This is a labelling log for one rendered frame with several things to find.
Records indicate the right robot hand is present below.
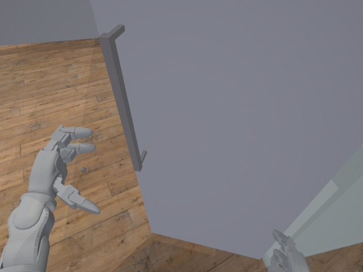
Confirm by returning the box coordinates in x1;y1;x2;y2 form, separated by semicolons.
268;229;311;272

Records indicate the left robot forearm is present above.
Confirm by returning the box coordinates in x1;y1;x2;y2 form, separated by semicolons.
0;192;57;272

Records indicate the handle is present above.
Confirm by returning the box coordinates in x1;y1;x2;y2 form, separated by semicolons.
98;24;147;172

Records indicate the fridge door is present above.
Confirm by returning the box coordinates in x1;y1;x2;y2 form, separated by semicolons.
90;0;363;260

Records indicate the left robot hand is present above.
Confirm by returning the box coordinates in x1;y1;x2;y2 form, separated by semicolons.
28;125;100;215

